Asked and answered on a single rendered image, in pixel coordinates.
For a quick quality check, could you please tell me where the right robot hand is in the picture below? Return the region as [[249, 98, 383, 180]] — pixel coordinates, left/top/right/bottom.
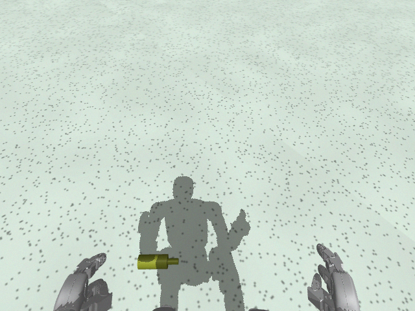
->
[[307, 244, 360, 311]]

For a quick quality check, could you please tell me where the left robot hand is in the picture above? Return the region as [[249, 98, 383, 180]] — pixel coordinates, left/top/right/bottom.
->
[[53, 253, 112, 311]]

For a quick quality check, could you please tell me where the bottle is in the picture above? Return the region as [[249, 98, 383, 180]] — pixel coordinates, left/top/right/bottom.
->
[[137, 254, 178, 270]]

